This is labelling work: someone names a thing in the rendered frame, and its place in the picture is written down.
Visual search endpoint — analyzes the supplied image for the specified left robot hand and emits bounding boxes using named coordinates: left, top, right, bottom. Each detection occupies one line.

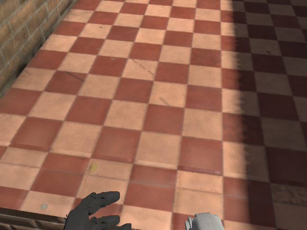
left=63, top=191, right=131, bottom=230

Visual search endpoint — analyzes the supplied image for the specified right robot thigh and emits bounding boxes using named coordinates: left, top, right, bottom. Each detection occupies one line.
left=184, top=212, right=224, bottom=230

